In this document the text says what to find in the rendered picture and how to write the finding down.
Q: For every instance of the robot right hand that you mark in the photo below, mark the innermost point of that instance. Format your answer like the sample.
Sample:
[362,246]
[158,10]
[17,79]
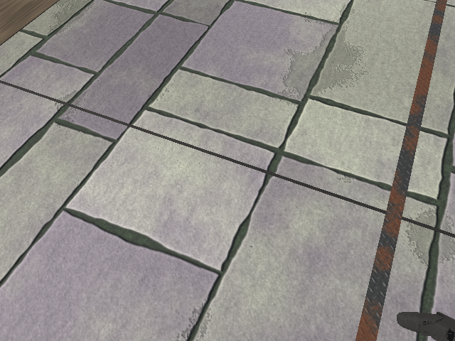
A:
[439,326]

